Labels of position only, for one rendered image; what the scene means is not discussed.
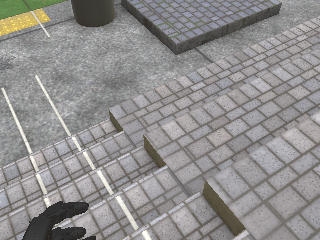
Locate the left robot hand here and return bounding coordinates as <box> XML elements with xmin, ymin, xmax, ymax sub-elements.
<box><xmin>22</xmin><ymin>201</ymin><xmax>97</xmax><ymax>240</ymax></box>

